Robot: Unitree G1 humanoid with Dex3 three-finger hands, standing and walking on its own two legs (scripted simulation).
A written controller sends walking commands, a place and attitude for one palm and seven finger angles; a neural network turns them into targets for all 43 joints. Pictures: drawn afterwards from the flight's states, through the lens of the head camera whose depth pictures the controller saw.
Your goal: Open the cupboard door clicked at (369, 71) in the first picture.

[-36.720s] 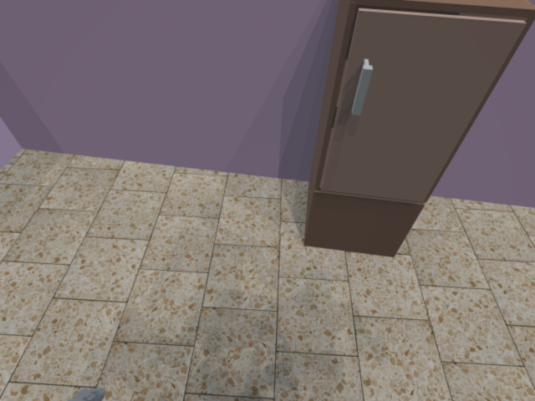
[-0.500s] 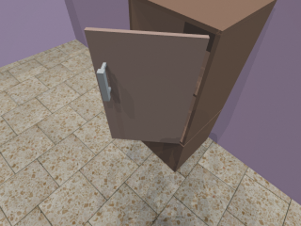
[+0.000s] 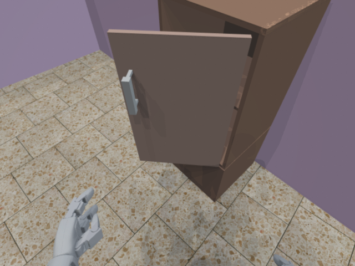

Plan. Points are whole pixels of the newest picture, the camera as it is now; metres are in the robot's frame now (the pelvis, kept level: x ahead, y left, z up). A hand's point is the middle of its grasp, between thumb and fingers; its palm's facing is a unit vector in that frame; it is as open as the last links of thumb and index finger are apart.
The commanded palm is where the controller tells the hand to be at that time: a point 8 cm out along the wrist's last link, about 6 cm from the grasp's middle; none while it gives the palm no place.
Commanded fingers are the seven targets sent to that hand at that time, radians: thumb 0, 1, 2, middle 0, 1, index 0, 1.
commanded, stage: raise the hand with hooked fingers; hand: left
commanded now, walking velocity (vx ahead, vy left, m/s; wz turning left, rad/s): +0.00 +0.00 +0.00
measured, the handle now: (131, 92) +0.58 +0.16 +0.06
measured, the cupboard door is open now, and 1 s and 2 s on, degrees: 41 41 41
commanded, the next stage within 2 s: move the hooked fingers beside the handle in 1.92 s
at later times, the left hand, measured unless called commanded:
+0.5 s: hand (86, 234) +0.19 +0.20 -0.01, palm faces -0.09 -0.99 -0.05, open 10.1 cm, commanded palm +0.17 +0.27 +0.00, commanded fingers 0.00 0.08 0.55 -0.26 -0.82 -0.26 -0.82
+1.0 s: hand (59, 210) +0.23 +0.26 +0.04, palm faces -0.03 -1.00 -0.06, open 13.0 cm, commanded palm +0.20 +0.31 +0.05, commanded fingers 0.00 -0.50 0.30 -0.30 -1.20 -0.30 -1.20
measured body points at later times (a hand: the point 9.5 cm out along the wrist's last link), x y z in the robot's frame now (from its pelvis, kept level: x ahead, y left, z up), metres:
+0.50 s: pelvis -0.05 +0.00 -0.06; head +0.01 +0.00 +0.39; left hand +0.19 +0.26 +0.00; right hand +0.13 -0.22 -0.14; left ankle -0.02 +0.12 -0.73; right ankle -0.02 -0.10 -0.73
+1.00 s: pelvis -0.03 +0.02 -0.03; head +0.01 +0.03 +0.42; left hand +0.22 +0.31 +0.04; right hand +0.14 -0.22 -0.09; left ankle -0.02 +0.12 -0.73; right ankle -0.02 -0.10 -0.73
